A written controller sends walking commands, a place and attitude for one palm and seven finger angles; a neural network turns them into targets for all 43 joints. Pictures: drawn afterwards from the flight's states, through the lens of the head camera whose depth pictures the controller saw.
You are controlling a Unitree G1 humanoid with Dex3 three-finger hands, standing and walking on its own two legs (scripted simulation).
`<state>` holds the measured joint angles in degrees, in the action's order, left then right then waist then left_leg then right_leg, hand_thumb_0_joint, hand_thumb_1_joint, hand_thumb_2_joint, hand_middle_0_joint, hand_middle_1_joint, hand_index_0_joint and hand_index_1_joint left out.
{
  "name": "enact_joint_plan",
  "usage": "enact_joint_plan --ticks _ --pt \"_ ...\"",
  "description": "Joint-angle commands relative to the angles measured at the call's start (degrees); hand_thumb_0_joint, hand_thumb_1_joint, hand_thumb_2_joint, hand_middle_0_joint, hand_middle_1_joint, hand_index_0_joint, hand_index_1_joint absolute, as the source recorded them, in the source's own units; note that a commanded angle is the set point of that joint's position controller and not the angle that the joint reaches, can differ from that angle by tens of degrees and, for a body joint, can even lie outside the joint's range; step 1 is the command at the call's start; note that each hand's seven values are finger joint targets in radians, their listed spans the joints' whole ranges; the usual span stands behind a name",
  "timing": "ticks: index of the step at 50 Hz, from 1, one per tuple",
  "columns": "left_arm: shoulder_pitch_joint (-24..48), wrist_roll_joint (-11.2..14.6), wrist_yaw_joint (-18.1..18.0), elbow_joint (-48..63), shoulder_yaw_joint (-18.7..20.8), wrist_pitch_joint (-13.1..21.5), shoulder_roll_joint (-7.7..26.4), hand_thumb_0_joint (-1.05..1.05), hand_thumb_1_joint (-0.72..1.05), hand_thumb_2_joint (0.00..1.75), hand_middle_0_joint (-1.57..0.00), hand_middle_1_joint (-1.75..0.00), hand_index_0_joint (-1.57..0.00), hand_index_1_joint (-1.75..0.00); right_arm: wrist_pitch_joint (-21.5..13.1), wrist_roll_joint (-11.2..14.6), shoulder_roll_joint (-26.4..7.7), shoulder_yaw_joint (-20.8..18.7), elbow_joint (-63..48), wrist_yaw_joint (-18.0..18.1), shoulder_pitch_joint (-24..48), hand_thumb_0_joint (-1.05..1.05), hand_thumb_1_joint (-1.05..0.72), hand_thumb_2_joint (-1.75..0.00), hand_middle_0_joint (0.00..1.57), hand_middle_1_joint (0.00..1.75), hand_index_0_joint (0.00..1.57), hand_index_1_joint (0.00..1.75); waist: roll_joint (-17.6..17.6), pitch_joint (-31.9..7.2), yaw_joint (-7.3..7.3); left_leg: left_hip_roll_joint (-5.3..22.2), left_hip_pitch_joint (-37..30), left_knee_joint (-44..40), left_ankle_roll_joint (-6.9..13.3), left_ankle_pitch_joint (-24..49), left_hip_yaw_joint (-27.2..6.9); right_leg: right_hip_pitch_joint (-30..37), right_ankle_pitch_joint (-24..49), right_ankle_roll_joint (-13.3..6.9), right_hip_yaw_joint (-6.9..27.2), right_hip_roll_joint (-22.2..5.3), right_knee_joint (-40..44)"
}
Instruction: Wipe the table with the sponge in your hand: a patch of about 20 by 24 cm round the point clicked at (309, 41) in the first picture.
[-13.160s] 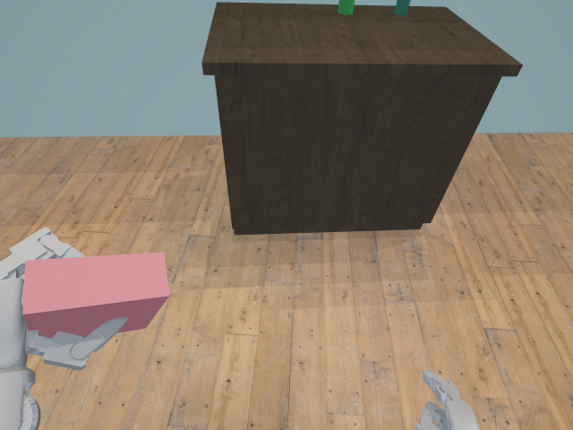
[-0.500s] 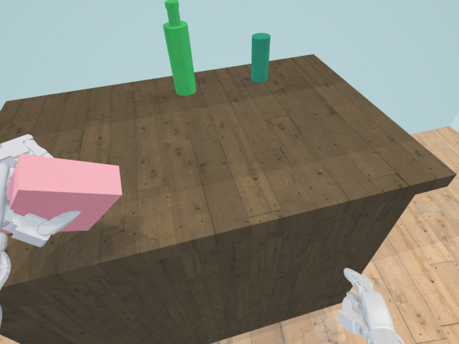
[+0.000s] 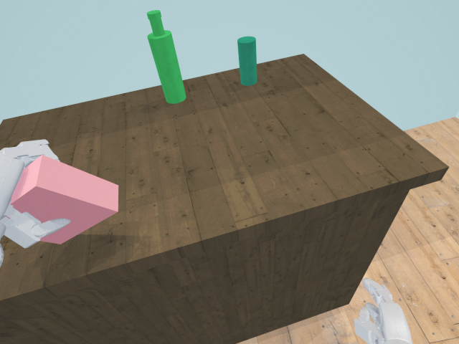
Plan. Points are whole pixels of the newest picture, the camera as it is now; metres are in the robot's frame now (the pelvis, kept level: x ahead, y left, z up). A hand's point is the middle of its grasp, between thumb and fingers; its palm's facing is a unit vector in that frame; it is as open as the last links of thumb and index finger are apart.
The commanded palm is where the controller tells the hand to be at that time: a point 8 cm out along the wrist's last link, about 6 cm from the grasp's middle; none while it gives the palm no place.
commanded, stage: turn the palm down, sponge in hand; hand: left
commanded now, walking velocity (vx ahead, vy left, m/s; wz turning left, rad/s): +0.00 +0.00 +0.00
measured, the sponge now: (65, 209) +0.24 +0.28 +0.17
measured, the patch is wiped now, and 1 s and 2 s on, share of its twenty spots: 0.00 0.00 0.00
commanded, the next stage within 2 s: move the sponge above the wiping area in 1.24 s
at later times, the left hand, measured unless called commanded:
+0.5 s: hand (19, 180) +0.23 +0.31 +0.24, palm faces +0.27 -0.18 -0.95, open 8.9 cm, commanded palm +0.18 +0.31 +0.31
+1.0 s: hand (15, 179) +0.23 +0.30 +0.25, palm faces +0.30 -0.05 -0.95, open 8.9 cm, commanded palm +0.17 +0.29 +0.32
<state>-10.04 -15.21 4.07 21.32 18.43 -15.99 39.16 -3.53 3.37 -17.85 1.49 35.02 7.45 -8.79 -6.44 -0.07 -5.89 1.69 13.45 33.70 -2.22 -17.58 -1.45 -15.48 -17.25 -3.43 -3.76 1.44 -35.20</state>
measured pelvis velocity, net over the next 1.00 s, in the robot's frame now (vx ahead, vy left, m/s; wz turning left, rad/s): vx -0.02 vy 0.01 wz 0.00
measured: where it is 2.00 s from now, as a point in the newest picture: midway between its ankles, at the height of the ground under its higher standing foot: outside the picture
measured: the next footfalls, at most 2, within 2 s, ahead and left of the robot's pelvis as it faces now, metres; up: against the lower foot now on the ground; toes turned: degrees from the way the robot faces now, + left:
none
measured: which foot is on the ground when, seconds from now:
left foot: down 0.00-1.00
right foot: down 0.00-1.00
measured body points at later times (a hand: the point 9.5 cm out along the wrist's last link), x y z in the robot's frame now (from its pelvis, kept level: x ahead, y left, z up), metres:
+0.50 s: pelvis -0.01 +0.03 +0.01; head -0.03 -0.02 +0.46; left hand +0.21 +0.32 +0.29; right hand +0.26 -0.15 -0.05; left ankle +0.01 +0.15 -0.73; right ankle +0.02 -0.07 -0.73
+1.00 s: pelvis -0.02 +0.01 +0.01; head -0.04 -0.05 +0.45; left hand +0.21 +0.30 +0.30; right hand +0.26 -0.16 -0.06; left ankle +0.01 +0.15 -0.73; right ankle +0.02 -0.07 -0.73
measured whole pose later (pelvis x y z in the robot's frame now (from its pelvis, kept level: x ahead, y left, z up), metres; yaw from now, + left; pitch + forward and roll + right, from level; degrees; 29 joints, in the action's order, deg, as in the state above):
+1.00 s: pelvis -0.02 +0.01 +0.01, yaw +0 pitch -4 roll +1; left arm 4.4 -40.9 9.7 23.3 4.4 -29.7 39.7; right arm -0.5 4.2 -15.4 5.8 37.1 5.1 1.3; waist -7.4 0.2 -9.2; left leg 0.1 10.9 27.5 -1.4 -12.7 -0.9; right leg -13.5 -13.0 -2.6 -3.1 0.0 -30.3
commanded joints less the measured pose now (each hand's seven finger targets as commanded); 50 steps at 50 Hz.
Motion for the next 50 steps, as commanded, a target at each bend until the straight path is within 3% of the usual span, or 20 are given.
enact_joint_plan --ticks 1,2,5,7,12,16,17,20,22,25,27,30,32,34,37,41,42,45,47,50 --pt "11.66 -4.31 -1.77 15.85 9.89 2.91 17.41 0.00 0.10 1.30 -1.20 -1.60 -1.20 -1.60 -4.56 -0.64 -3.18 -1.05 -12.18 0.31 11.97 0.00 -0.90 -0.90 0.20 0.30 0.20 0.30 4.80 -12.43 -1.12 -1.41 -1.95 -2.77 3.78 13.95 1.98 6.25 12.12 3.91 6.24 -5.12 8.01" --pt "12.47 -4.83 -2.36 16.45 10.94 1.84 18.68 0.00 0.10 1.30 -1.20 -1.60 -1.20 -1.60 -4.88 0.00 -2.82 -0.43 -12.51 0.10 14.31 0.00 -0.90 -0.90 0.20 0.30 0.20 0.30 1.77 -11.96 -1.61 -1.77 -2.28 -3.36 3.50 13.41 2.03 6.06 10.50 3.37 6.42 -4.51 8.38" --pt "12.33 -6.36 -3.14 13.08 9.83 -1.17 17.39 0.00 0.10 1.30 -1.20 -1.60 -1.20 -1.60 -4.03 -0.43 -3.15 -0.60 -10.97 0.04 12.78 0.00 -0.90 -0.90 0.20 0.30 0.20 0.30 3.75 -9.30 -1.48 -1.06 -0.82 -4.76 3.16 13.63 1.61 5.89 11.45 3.50 5.11 -4.56 8.56" --pt "14.99 -7.71 -3.15 12.26 9.65 -4.35 18.20 0.00 0.10 1.30 -1.20 -1.60 -1.20 -1.60 -3.73 0.50 -2.97 0.01 -11.03 -0.37 16.13 0.00 -0.90 -0.90 0.20 0.30 0.20 0.30 1.64 -8.96 -2.02 -1.28 -0.98 -5.75 2.74 12.81 1.52 6.02 9.17 2.90 5.79 -3.91 9.28" --pt "22.07 -13.19 0.46 10.50 1.70 -10.77 15.44 0.00 0.10 1.30 -1.20 -1.60 -1.20 -1.60 -2.36 1.48 -2.64 1.48 -11.22 -0.67 20.61 0.00 -0.90 -0.90 0.20 0.30 0.20 0.30 1.21 -8.10 -1.42 -1.39 -1.71 -8.55 2.72 11.26 0.53 5.22 5.84 2.41 4.36 -2.86 10.38" --pt "24.40 -17.74 4.07 14.29 -1.64 -11.52 15.80 0.00 0.10 1.30 -1.20 -1.60 -1.20 -1.60 -1.36 0.69 -2.44 1.60 -11.42 -0.55 20.16 0.00 -0.90 -0.90 0.20 0.30 0.20 0.30 2.12 -11.38 -1.33 -1.41 -3.69 -9.57 3.30 13.80 -0.37 7.04 8.24 2.31 3.02 -2.73 10.10" --pt "26.38 -18.40 4.55 15.68 -1.14 -11.98 16.28 0.00 0.10 1.30 -1.20 -1.60 -1.20 -1.60 -1.92 1.45 -1.69 2.42 -12.35 -0.78 23.90 0.00 -0.90 -0.90 0.20 0.30 0.20 0.30 -0.21 -11.73 -1.83 -1.76 -4.23 -9.85 3.12 12.83 -0.60 7.13 6.81 1.56 4.27 -1.97 10.37" --pt "25.09 -20.70 4.78 14.58 -0.34 -11.58 17.76 0.00 0.10 1.30 -1.20 -1.60 -1.20 -1.60 -1.28 0.34 -2.24 1.88 -11.02 -0.63 21.07 0.00 -0.90 -0.90 0.20 0.30 0.20 0.30 1.00 -12.02 -2.38 -1.39 -3.93 -10.71 3.07 15.37 -1.38 8.39 9.03 1.47 3.03 -2.44 10.18" --pt "27.67 -21.52 4.19 16.05 1.94 -12.44 19.60 0.00 0.10 1.30 -1.20 -1.60 -1.20 -1.60 -1.68 1.07 -1.61 2.55 -11.50 -1.05 25.27 0.00 -0.90 -0.90 0.20 0.30 0.20 0.30 -1.84 -12.50 -3.35 -1.60 -3.65 -11.35 2.57 14.05 -1.94 8.98 7.28 0.63 4.64 -1.73 10.15" --pt "28.40 -22.97 3.77 12.92 -0.14 -13.79 18.04 0.00 0.10 1.30 -1.20 -1.60 -1.20 -1.60 -0.59 0.33 -2.25 2.04 -9.90 -1.21 22.58 0.00 -0.90 -0.90 0.20 0.30 0.20 0.30 -0.68 -12.17 -3.18 -1.18 -3.36 -12.00 2.42 15.23 -1.78 8.96 8.27 0.97 3.24 -2.62 10.25" --pt "30.30 -23.30 3.94 12.77 -0.48 -15.04 17.34 0.00 0.10 1.30 -1.20 -1.60 -1.20 -1.60 -0.91 1.41 -1.41 2.72 -10.68 -1.57 26.78 0.00 -0.90 -0.90 0.20 0.30 0.20 0.30 -0.75 -10.94 -3.43 -1.46 -2.73 -12.39 2.19 12.14 -2.13 8.14 5.84 0.41 4.77 -1.78 10.74" --pt "30.08 -24.29 4.76 11.70 -2.90 -15.13 15.94 0.00 0.10 1.30 -1.20 -1.60 -1.20 -1.60 -0.07 0.97 -2.09 2.15 -10.03 -1.49 23.77 0.00 -0.90 -0.90 0.20 0.30 0.20 0.30 1.82 -11.37 -2.84 -1.26 -2.75 -12.52 2.52 11.85 -1.76 7.97 6.08 1.12 3.29 -2.62 10.81" --pt "31.39 -24.77 5.11 12.98 -3.77 -15.34 14.98 0.00 0.10 1.30 -1.20 -1.60 -1.20 -1.60 -0.70 1.83 -1.00 2.89 -11.16 -1.63 27.72 0.00 -0.90 -0.90 0.20 0.30 0.20 0.30 0.78 -11.36 -3.02 -1.59 -2.73 -12.71 2.47 9.32 -2.14 7.55 4.37 0.56 4.66 -1.84 10.86" --pt "29.42 -25.69 5.26 10.42 -5.21 -15.16 13.81 0.00 0.10 1.30 -1.20 -1.60 -1.20 -1.60 -0.28 1.46 -1.63 2.46 -10.16 -1.48 24.25 0.00 -0.90 -0.90 0.20 0.30 0.20 0.30 3.02 -10.33 -2.45 -1.56 -2.35 -12.48 2.68 9.67 -1.60 6.79 4.21 1.20 3.60 -2.53 11.12" --pt "29.89 -26.99 4.82 12.49 -3.12 -14.95 16.07 0.00 0.10 1.30 -1.20 -1.60 -1.20 -1.60 -0.65 1.65 -1.24 2.77 -11.19 -1.67 27.43 0.00 -0.90 -0.90 0.20 0.30 0.20 0.30 2.07 -11.86 -3.25 -1.87 -2.08 -12.17 2.63 7.75 -1.95 7.53 2.76 0.51 5.82 -1.94 11.00" --pt "30.30 -28.51 3.48 13.16 -2.40 -13.62 17.31 0.00 0.10 1.30 -1.20 -1.60 -1.20 -1.60 -0.36 0.53 -1.76 2.21 -10.34 -1.72 24.60 0.00 -0.90 -0.90 0.20 0.30 0.20 0.30 2.17 -13.36 -3.38 -2.20 -2.96 -10.74 2.82 11.78 -1.26 8.21 5.14 0.76 5.46 -3.12 10.92" --pt "30.47 -28.75 3.25 13.48 -1.06 -13.87 18.32 0.00 0.10 1.30 -1.20 -1.60 -1.20 -1.60 -1.08 0.91 -1.26 2.59 -10.75 -1.89 27.75 0.00 -0.90 -0.90 0.20 0.30 0.20 0.30 1.56 -13.09 -3.78 -2.38 -2.93 -10.26 2.62 11.07 -1.72 8.02 4.03 -0.03 7.92 -2.30 11.36" --pt "30.66 -28.32 3.01 9.70 -2.77 -13.44 16.62 0.00 0.10 1.30 -1.20 -1.60 -1.20 -1.60 -0.54 0.43 -1.82 2.25 -9.44 -1.88 24.85 0.00 -0.90 -0.90 0.20 0.30 0.20 0.30 3.64 -11.65 -3.18 -2.19 -2.50 -10.00 2.71 11.21 -1.05 7.20 3.88 0.88 6.50 -3.52 11.95" --pt "31.26 -28.09 3.10 10.94 -2.08 -13.34 16.93 0.00 0.10 1.30 -1.20 -1.60 -1.20 -1.60 -1.22 1.10 -1.11 2.50 -10.22 -1.86 27.88 0.00 -0.90 -0.90 0.20 0.30 0.20 0.30 2.11 -11.71 -3.48 -2.53 -2.80 -9.58 2.51 9.95 -1.19 6.90 2.15 0.28 9.02 -2.99 12.63" --pt "31.13 -28.03 3.24 9.15 -4.10 -12.93 15.26 0.00 0.10 1.30 -1.20 -1.60 -1.20 -1.60 -0.86 0.64 -1.61 2.10 -9.21 -1.83 25.05 0.00 -0.90 -0.90 0.20 0.30 0.20 0.30 3.76 -11.44 -2.95 -2.43 -2.87 -9.50 2.73 10.97 -0.65 6.73 3.35 1.20 6.85 -3.82 12.51"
